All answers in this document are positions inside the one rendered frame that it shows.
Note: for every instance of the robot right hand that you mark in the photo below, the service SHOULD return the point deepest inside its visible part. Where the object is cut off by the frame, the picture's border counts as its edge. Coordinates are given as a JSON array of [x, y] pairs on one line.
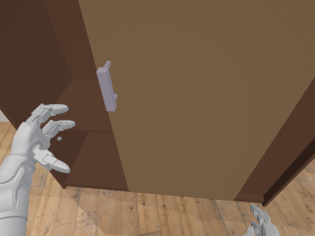
[[267, 228]]

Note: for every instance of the wardrobe door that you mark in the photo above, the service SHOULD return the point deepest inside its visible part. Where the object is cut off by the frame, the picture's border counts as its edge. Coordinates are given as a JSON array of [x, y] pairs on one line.
[[297, 132], [203, 86]]

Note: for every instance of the handle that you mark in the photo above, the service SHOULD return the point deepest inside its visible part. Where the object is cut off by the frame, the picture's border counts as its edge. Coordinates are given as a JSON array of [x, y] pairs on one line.
[[105, 83]]

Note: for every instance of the robot left hand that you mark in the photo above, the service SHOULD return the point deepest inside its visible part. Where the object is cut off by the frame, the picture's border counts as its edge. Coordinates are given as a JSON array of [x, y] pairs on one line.
[[29, 135]]

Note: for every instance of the robot left forearm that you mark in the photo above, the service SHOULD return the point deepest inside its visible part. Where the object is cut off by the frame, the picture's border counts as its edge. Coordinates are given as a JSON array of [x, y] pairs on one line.
[[16, 173]]

